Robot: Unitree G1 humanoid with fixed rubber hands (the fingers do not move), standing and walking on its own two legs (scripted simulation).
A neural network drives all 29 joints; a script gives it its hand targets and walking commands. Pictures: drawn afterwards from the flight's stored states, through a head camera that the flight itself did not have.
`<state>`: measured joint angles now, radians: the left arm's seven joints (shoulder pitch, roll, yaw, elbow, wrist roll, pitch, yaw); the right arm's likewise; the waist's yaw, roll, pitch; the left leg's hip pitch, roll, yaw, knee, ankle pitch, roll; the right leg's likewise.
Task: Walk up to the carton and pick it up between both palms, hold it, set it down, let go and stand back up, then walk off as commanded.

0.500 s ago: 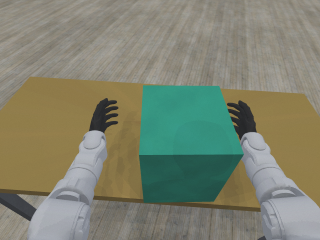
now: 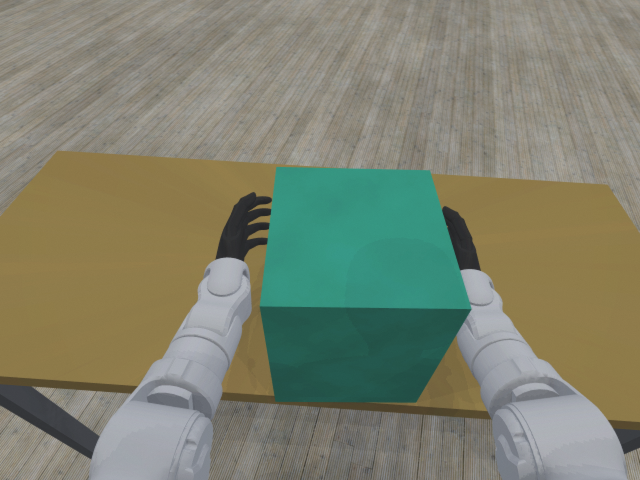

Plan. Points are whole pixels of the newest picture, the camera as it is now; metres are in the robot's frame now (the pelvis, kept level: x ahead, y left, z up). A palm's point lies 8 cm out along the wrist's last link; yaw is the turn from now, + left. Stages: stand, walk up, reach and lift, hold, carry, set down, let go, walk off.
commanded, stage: reach and lift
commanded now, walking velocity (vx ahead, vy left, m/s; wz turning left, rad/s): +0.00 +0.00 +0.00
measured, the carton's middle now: (349, 290) +0.39 -0.02 +0.03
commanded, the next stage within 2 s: none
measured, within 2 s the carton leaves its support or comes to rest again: leaves its support in 1.04 s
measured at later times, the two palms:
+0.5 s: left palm (230, 257) +0.40 +0.14 +0.08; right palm (451, 271) +0.40 -0.15 +0.06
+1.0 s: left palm (230, 268) +0.38 +0.14 +0.08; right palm (457, 280) +0.38 -0.15 +0.07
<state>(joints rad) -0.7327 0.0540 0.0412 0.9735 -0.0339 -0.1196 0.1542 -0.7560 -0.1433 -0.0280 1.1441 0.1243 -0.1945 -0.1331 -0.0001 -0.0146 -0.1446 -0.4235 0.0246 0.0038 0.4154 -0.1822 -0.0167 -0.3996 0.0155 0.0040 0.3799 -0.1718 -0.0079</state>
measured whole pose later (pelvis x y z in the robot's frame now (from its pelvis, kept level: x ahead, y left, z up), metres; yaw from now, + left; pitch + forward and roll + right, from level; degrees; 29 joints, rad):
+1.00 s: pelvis +0.00 -0.01 +0.00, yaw +0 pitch +5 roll +0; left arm -0.68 -0.03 0.31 0.97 0.19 -0.12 0.12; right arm -0.69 -0.01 -0.28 1.07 -0.20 -0.16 -0.14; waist 0.00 -0.01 -0.10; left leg -0.29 0.02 0.00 0.37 -0.17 -0.02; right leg -0.28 0.02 0.00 0.37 -0.17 -0.01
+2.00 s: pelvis -0.01 -0.01 +0.01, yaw +0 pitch -4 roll +0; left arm -0.66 -0.04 0.31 0.47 0.19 0.37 0.04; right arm -0.67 0.04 -0.22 0.74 0.01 0.16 -0.15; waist 0.00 -0.02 -0.03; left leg -0.10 0.02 0.00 0.34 -0.17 -0.02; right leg -0.09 0.02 0.00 0.33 -0.17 -0.01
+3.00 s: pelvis -0.02 -0.01 +0.01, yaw +0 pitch -5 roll +0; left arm -0.73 -0.02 0.31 0.35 0.20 0.58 0.04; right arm -0.74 0.01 -0.19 0.65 0.11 0.34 -0.19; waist 0.00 -0.03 -0.04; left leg -0.08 0.02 0.00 0.34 -0.17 -0.01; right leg -0.07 0.02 0.00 0.33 -0.17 -0.01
